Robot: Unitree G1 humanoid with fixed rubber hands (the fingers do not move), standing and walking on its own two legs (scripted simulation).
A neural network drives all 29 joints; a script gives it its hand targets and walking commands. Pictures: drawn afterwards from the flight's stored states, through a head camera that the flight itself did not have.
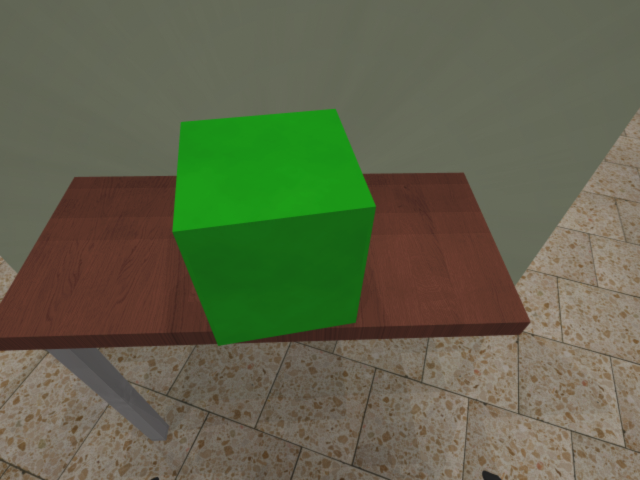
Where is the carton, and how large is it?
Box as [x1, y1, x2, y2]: [172, 109, 375, 345]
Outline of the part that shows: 335,109 181,122 172,231 218,345 355,322 375,205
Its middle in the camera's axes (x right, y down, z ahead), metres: -0.07 -0.01 +0.56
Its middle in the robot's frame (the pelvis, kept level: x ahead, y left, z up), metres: +0.44 +0.07 +0.06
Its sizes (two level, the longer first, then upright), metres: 0.210 0.200 0.250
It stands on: a table, 0.70 m high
